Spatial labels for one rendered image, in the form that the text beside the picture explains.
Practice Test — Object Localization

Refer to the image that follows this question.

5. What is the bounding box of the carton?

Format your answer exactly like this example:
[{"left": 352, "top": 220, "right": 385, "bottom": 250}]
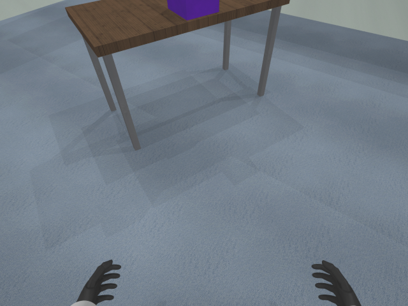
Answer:
[{"left": 167, "top": 0, "right": 219, "bottom": 20}]

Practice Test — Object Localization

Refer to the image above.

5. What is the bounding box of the right robot hand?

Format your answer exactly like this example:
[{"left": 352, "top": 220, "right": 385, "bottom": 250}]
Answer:
[{"left": 312, "top": 260, "right": 361, "bottom": 306}]

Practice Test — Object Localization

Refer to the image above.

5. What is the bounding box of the left robot hand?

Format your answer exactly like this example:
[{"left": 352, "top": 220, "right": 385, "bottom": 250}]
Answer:
[{"left": 76, "top": 259, "right": 121, "bottom": 305}]

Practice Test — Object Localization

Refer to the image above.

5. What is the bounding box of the table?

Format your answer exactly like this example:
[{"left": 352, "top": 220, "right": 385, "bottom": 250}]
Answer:
[{"left": 65, "top": 0, "right": 290, "bottom": 150}]

